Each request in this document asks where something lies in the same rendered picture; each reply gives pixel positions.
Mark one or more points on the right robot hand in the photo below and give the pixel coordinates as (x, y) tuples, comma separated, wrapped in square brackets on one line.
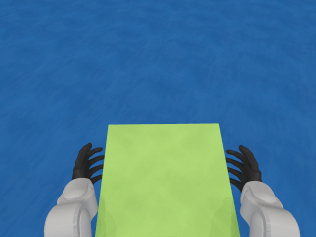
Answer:
[(249, 167)]

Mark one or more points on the carton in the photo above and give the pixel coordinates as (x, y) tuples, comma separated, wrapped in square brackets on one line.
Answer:
[(165, 180)]

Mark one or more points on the left robot hand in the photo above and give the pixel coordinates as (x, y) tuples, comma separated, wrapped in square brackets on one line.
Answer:
[(82, 163)]

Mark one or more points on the robot right forearm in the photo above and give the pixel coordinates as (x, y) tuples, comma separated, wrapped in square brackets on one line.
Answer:
[(264, 212)]

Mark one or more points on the robot left forearm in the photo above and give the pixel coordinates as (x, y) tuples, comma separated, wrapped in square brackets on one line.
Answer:
[(74, 212)]

